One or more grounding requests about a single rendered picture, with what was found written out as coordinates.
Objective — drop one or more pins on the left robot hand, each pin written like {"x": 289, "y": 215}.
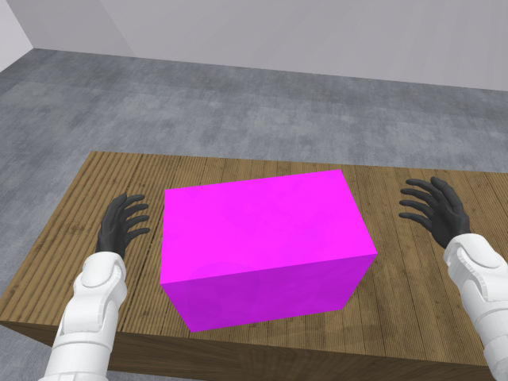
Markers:
{"x": 113, "y": 236}

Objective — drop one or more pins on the right robot hand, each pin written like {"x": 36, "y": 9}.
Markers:
{"x": 445, "y": 216}

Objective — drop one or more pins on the right robot forearm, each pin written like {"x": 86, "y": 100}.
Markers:
{"x": 481, "y": 276}

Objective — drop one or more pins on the carton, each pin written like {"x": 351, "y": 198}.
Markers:
{"x": 262, "y": 249}

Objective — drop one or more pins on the pedestal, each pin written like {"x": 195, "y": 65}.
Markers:
{"x": 405, "y": 320}

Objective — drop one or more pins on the left robot forearm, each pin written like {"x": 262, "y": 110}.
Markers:
{"x": 85, "y": 337}

